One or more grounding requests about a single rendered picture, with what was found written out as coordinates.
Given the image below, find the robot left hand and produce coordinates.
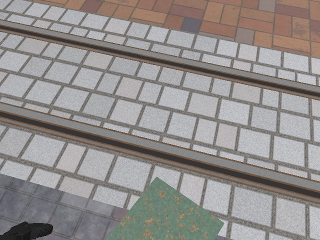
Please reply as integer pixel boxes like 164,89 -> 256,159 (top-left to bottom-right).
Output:
0,221 -> 53,240

